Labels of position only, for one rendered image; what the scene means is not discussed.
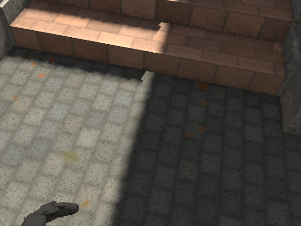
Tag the robot left hand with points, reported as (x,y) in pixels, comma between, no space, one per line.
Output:
(49,212)

